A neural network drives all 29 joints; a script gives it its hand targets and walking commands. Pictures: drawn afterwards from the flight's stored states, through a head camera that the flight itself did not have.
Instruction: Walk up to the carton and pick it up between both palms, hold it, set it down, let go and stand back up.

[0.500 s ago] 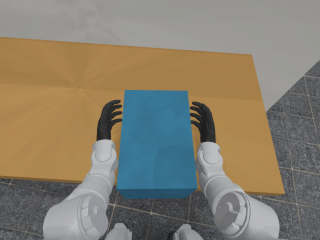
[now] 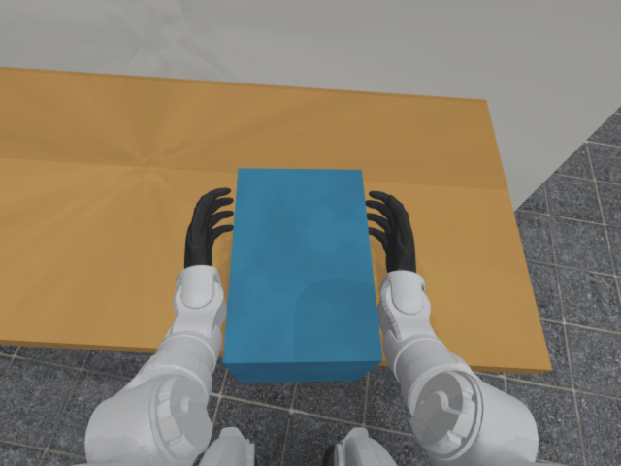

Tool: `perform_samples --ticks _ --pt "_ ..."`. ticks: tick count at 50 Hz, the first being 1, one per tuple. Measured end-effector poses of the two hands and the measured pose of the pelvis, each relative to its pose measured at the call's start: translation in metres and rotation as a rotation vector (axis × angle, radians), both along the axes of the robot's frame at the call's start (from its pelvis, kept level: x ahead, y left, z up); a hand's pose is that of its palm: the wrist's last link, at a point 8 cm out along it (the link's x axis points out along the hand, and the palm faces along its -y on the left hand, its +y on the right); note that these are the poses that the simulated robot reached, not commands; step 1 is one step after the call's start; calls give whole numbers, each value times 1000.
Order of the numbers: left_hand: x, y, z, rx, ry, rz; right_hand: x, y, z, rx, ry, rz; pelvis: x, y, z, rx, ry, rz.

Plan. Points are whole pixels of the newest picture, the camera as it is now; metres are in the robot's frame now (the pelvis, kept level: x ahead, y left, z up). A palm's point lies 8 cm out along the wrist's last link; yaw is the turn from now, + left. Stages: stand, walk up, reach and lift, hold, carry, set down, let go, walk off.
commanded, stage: set down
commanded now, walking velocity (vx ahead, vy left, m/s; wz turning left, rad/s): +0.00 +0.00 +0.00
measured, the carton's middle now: (299, 278) +0.38 +0.01 -0.06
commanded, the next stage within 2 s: none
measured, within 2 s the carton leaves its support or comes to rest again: neither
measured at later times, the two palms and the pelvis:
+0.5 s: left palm (201, 254) +0.40 +0.15 -0.03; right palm (407, 258) +0.41 -0.14 -0.04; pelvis -0.01 +0.01 -0.02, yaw -1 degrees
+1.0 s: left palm (165, 222) +0.41 +0.18 +0.04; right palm (448, 219) +0.43 -0.17 +0.03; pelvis -0.01 +0.00 +0.01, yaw +0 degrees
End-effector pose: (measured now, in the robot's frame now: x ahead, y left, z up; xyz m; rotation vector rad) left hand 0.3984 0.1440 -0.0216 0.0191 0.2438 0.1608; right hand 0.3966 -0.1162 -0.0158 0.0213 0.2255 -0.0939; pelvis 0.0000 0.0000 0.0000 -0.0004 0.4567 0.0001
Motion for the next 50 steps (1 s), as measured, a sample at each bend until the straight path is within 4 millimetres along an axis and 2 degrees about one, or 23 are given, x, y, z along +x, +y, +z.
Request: perform_samples --ticks 9,17,22,28,36,43,50 --pt "1 1 0 40 21 -9 2 -1 -3 27 4 -10 -3 1 -2 -2 -4 -1" --pt "-4 3 -15 -16 105 37 1 -5 -30 -4 150 28 -4 4 -9 -12 37 -8" --pt "1 2 -16 -25 77 19 5 -10 -33 -3 133 11 -6 6 -17 -17 58 -12" --pt "5 8 -8 -28 55 8 17 -35 -16 -39 84 -11 -8 8 -17 -17 52 -20" --pt "-1 31 14 6 52 28 24 -64 15 -54 64 -26 -7 7 -6 -13 26 -20" --pt "1 40 36 7 33 36 26 -64 29 -42 77 19 -6 2 4 -8 12 -6" --pt "13 33 58 -5 3 16 34 -57 46 -41 66 48 -6 -5 13 -6 3 9"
